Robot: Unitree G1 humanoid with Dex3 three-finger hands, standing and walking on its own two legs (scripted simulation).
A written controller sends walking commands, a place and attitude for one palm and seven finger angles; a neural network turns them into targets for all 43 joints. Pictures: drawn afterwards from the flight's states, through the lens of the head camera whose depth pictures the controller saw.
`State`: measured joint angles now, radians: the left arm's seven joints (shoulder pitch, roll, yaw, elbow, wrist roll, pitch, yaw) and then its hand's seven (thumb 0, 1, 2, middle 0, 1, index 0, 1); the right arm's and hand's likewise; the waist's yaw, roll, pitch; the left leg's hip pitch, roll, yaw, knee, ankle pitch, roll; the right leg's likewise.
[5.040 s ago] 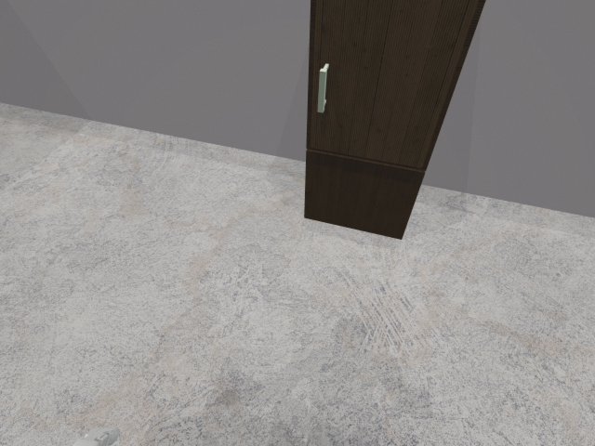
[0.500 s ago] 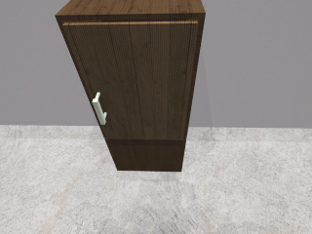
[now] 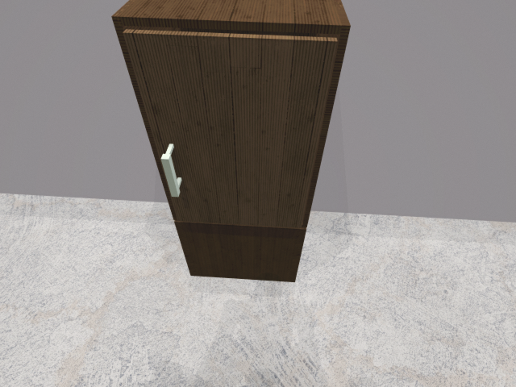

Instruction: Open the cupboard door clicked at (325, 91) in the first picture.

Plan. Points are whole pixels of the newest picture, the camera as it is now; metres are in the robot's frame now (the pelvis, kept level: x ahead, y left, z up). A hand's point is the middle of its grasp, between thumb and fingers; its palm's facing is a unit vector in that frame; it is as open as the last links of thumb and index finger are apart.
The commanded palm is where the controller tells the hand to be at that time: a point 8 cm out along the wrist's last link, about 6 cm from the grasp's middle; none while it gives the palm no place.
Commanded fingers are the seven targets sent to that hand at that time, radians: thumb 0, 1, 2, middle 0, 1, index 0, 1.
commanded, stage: come to a stop and stand still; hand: left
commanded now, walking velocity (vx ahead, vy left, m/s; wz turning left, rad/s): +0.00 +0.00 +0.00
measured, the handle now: (173, 171) +0.63 +0.27 -0.09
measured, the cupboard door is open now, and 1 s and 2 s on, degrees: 0 0 0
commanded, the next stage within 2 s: look again from close up in 0.12 s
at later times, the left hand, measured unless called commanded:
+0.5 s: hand out of the picture +0.02 +0.20 -0.18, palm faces +0.04 -0.97 -0.22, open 7.3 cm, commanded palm none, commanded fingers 0.00 0.90 0.90 -0.20 -0.30 -0.20 -0.30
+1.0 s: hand out of the picture +0.01 +0.19 -0.18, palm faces +0.06 -0.98 -0.19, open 7.3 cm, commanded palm none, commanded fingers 0.00 0.90 0.90 -0.20 -0.30 -0.20 -0.30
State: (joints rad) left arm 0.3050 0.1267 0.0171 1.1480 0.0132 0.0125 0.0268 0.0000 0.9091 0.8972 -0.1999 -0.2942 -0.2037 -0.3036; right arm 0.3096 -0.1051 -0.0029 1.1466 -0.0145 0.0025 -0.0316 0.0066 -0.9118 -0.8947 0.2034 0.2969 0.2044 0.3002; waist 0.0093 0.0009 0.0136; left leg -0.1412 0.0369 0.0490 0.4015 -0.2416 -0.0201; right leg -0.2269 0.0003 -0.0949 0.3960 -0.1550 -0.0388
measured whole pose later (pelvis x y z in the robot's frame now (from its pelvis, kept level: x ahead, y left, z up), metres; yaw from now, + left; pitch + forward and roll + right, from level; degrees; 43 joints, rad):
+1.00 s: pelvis +0.02 +0.02 -0.01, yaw +1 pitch -1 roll +0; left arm 0.31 0.13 0.02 1.09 0.02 -0.01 0.02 0.00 0.91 0.90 -0.20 -0.29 -0.20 -0.30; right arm 0.33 -0.16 0.01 1.10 -0.02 -0.01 -0.02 0.00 -0.91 -0.90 0.20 0.30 0.20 0.30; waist 0.01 0.02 0.02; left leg -0.17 0.01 0.05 0.53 -0.34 0.01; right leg -0.26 -0.03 -0.09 0.54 -0.26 -0.02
